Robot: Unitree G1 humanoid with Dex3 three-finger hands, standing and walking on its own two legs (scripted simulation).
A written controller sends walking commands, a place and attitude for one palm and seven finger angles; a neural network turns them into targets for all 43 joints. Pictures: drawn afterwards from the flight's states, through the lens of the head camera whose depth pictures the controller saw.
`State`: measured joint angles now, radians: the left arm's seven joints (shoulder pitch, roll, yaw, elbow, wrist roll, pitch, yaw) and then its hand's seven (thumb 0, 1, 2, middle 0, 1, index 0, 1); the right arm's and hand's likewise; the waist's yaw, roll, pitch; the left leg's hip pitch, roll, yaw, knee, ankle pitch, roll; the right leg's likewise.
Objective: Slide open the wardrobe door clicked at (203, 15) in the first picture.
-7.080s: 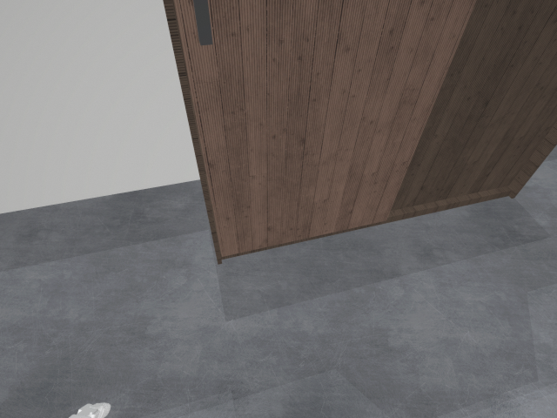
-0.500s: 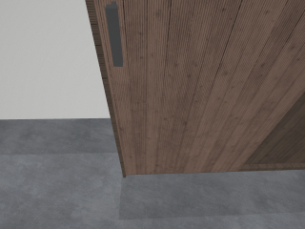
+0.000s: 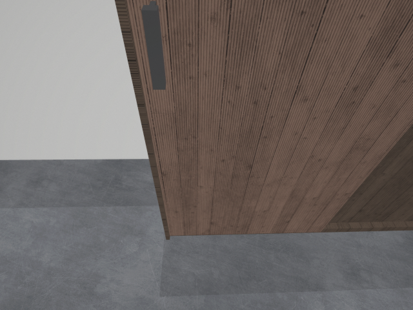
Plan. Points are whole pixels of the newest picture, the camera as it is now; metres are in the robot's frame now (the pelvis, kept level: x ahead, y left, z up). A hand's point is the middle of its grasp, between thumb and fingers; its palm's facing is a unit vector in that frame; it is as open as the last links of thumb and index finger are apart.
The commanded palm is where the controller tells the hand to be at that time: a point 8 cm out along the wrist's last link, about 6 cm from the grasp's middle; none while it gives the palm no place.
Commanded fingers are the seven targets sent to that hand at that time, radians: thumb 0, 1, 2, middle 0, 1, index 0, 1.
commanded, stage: look again from close up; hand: left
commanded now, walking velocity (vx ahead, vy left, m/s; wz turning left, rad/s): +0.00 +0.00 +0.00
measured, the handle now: (156, 46) +0.55 +0.15 +0.24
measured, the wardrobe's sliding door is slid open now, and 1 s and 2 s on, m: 0.00 0.00 0.00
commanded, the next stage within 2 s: shuffle to correct the standing spot in 0.12 s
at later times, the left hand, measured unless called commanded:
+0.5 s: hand out of the picture -0.01 +0.15 -0.19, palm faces +0.10 -0.98 -0.14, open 7.4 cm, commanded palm none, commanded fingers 0.00 0.90 0.90 -0.20 -0.30 -0.20 -0.30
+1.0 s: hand out of the picture +0.14 +0.17 -0.18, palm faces +0.15 -0.96 -0.24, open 7.3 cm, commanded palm none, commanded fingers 0.00 0.90 0.90 -0.20 -0.30 -0.20 -0.30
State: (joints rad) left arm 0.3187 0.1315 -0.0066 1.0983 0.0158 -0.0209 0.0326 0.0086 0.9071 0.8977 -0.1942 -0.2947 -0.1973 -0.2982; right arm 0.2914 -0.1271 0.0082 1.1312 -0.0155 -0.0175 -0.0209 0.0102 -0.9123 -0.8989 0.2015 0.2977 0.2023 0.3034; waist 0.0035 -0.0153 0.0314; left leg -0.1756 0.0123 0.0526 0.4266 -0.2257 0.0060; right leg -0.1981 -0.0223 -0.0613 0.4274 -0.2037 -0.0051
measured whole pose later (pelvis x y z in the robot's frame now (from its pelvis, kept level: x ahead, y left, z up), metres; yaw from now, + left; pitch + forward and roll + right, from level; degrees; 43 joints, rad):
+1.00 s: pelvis +0.10 -0.02 -0.01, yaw +7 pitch +0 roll +1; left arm 0.17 0.16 0.04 1.00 0.03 -0.03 0.05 0.02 0.93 0.90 -0.19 -0.29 -0.20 -0.30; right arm 0.27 -0.12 -0.04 1.10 0.00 0.02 -0.04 0.01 -0.91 -0.90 0.20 0.30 0.20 0.30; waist 0.00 -0.01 0.11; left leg -0.31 0.00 0.03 0.86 -0.56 -0.02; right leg -0.29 -0.07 -0.15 0.58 -0.29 -0.03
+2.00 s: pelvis +0.10 -0.02 +0.00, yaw +3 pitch -1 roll +1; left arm 0.26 0.17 -0.02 1.09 0.01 -0.03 0.04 0.01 0.92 0.90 -0.19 -0.29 -0.20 -0.30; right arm 0.30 -0.14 0.02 1.12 -0.02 -0.02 -0.02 0.01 -0.91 -0.90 0.20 0.30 0.20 0.30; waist -0.02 0.01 0.02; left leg -0.19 0.03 0.12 0.46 -0.26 0.00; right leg -0.16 0.00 -0.02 0.49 -0.32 -0.02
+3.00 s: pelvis +0.11 -0.04 +0.00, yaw +3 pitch +0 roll +1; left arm 0.26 0.17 -0.01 1.11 0.01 -0.02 0.03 0.01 0.91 0.90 -0.19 -0.29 -0.20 -0.30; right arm 0.25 -0.15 0.01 1.14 -0.02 -0.02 -0.03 0.01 -0.91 -0.90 0.20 0.30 0.20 0.30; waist 0.00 -0.01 0.04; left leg -0.16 0.05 0.11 0.41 -0.25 -0.02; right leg -0.12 0.02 -0.03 0.43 -0.31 -0.04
